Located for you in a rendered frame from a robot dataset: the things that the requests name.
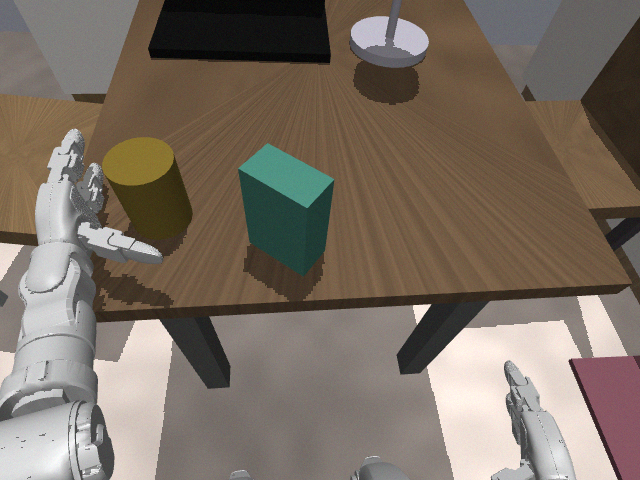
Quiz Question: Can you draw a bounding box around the table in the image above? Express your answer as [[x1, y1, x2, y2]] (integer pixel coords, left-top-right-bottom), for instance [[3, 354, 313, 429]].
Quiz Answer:
[[75, 0, 633, 389]]

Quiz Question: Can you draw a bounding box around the chair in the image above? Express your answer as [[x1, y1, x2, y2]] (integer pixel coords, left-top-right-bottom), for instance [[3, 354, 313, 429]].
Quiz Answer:
[[0, 94, 103, 307], [524, 17, 640, 251]]

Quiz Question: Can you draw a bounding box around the desk lamp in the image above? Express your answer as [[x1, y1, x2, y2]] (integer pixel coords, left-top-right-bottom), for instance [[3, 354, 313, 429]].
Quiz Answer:
[[350, 0, 429, 68]]

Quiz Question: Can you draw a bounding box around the left robot hand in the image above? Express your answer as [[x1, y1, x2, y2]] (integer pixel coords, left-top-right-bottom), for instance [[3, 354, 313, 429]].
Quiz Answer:
[[35, 129, 163, 264]]

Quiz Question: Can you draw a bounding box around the left robot arm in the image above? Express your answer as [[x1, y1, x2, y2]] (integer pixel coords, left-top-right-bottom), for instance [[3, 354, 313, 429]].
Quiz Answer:
[[0, 242, 114, 480]]

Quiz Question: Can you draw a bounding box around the right robot hand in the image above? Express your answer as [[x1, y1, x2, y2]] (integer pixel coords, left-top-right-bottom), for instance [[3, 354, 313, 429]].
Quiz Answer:
[[491, 360, 576, 480]]

